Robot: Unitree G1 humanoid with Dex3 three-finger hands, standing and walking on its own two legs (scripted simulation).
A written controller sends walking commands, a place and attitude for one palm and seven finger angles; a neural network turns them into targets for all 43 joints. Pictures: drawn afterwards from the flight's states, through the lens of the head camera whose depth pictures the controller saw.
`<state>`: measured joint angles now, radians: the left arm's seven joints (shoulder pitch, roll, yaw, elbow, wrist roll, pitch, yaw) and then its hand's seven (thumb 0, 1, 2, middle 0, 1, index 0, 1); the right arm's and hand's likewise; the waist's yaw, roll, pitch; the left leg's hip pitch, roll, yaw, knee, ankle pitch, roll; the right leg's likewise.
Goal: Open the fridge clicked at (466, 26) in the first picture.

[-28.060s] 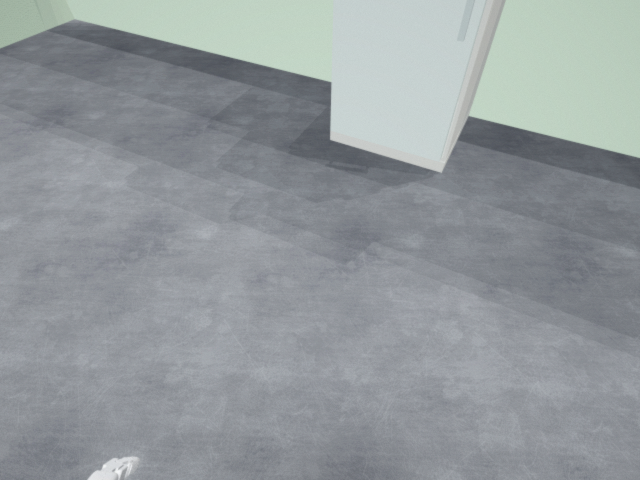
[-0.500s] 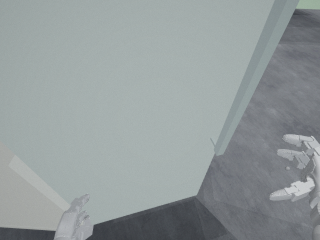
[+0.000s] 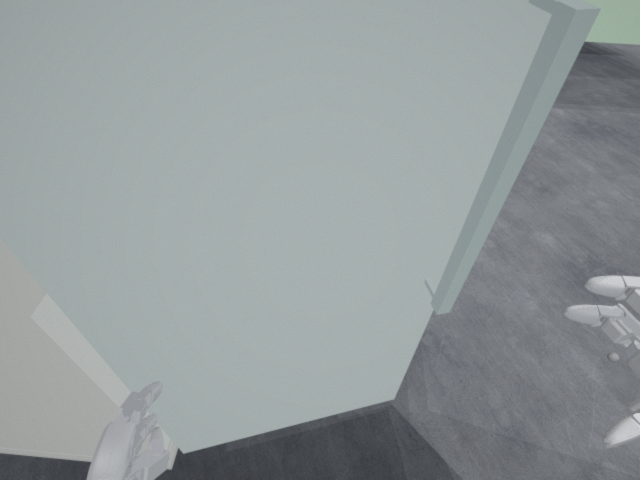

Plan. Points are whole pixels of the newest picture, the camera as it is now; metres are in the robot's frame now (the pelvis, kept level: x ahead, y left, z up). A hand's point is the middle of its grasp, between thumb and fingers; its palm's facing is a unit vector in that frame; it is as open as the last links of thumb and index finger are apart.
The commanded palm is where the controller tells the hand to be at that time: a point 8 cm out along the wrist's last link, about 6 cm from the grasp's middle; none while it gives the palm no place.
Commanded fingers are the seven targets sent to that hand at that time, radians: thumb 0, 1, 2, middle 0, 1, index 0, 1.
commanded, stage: draw the hand back to the body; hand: right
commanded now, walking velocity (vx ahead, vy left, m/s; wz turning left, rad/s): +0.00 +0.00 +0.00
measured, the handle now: (476, 197) +0.44 -0.17 +0.15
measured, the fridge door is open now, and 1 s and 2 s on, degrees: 71 71 71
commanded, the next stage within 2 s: step back with the hand held close in 1.22 s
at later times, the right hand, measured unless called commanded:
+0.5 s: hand out of the picture +0.23 -0.30 +0.15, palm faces +0.49 +0.81 -0.33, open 12.2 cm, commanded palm +0.18 -0.33 +0.17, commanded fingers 0.00 -0.32 -0.62 0.22 0.64 0.22 0.64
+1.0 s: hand out of the picture +0.22 -0.27 +0.19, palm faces +0.49 +0.77 -0.41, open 7.7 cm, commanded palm +0.17 -0.30 +0.21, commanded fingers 0.00 -0.90 -0.90 0.20 0.30 0.20 0.30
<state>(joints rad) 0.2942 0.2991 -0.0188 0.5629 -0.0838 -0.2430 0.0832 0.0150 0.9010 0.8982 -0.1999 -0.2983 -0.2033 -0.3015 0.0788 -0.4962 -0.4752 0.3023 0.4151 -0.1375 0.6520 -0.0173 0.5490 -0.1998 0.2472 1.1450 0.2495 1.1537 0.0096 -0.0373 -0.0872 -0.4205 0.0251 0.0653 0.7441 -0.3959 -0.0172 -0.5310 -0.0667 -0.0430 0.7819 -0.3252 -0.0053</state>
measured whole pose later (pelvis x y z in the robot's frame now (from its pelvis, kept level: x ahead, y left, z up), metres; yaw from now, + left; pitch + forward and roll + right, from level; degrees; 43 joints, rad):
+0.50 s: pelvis +0.02 -0.02 +0.02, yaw -1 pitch -2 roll +1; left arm 0.21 0.20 -0.06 0.66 -0.01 -0.20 0.09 0.02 0.90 0.90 -0.20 -0.30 -0.21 -0.30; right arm 0.31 -0.34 -0.31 -0.20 0.06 -0.06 -0.12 -0.01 0.02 -0.45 0.23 0.84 0.23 0.85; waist -0.09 -0.03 0.00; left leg -0.15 0.07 0.05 0.50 -0.31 -0.04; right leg -0.25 -0.01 -0.07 0.54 -0.25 -0.03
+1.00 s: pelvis +0.04 +0.01 +0.03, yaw +0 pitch -3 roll +0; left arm 0.20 0.24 -0.01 0.66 -0.01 -0.14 0.09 0.02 0.90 0.90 -0.20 -0.30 -0.20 -0.30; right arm 0.45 -0.37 -0.37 -0.37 0.07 -0.07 -0.11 0.00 -0.80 -0.86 0.21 0.35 0.21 0.36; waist -0.09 -0.04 0.00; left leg -0.07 0.03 0.06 0.44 -0.31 -0.01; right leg -0.18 -0.05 -0.06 0.49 -0.25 0.01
